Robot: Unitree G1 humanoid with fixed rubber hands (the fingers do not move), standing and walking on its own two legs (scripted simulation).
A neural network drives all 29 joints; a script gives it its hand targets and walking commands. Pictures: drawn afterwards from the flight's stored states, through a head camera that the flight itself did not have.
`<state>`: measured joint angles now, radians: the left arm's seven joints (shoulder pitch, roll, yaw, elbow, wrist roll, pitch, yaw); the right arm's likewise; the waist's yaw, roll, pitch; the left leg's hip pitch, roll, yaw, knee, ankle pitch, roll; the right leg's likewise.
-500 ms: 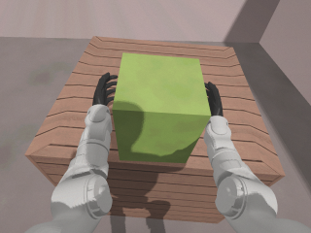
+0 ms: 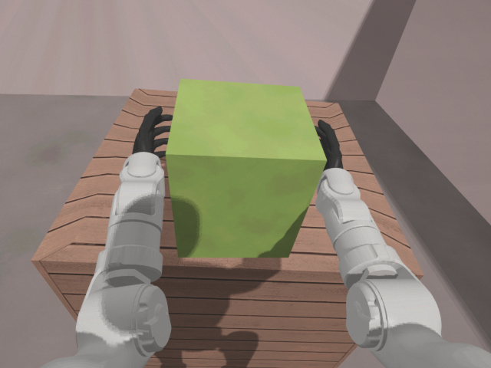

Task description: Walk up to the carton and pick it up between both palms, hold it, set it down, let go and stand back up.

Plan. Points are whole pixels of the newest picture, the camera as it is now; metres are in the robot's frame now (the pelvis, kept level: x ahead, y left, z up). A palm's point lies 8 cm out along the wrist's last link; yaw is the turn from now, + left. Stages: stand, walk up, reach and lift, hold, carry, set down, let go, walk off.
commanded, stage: reach and lift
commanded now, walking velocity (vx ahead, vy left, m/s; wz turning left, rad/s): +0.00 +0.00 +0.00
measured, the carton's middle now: (237, 173) +0.43 +0.01 +0.13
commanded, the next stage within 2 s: hold in 1.74 s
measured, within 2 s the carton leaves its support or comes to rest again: neither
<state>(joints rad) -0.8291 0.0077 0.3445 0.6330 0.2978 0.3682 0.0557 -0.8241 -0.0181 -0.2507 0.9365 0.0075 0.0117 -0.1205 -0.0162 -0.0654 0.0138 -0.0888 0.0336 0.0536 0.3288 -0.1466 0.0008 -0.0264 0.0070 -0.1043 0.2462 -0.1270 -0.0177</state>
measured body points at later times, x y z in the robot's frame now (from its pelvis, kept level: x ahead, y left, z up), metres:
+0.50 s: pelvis -0.01 +0.00 +0.00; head -0.05 +0.04 +0.44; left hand +0.40 +0.18 +0.20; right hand +0.39 -0.13 +0.19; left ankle +0.03 +0.11 -0.75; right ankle +0.01 -0.11 -0.75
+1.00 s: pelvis -0.01 +0.00 +0.00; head -0.06 +0.03 +0.44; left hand +0.39 +0.16 +0.23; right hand +0.39 -0.14 +0.22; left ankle +0.03 +0.11 -0.75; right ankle +0.01 -0.11 -0.75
